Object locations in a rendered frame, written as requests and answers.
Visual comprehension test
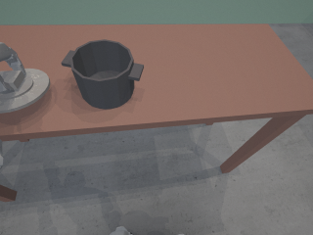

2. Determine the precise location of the knob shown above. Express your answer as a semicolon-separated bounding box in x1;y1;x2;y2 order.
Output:
0;70;25;90

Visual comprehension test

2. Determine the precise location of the lid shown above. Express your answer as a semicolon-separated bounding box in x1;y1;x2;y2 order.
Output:
0;69;51;114

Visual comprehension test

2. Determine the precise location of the left robot hand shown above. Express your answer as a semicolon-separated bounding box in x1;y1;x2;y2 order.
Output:
0;42;26;94

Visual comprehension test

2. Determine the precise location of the table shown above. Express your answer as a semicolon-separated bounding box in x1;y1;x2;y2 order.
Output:
0;23;313;203

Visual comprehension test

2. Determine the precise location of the robot left shin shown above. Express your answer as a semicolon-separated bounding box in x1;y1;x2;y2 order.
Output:
115;226;128;232

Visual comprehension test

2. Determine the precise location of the pot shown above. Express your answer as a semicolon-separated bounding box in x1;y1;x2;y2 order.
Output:
61;39;144;110

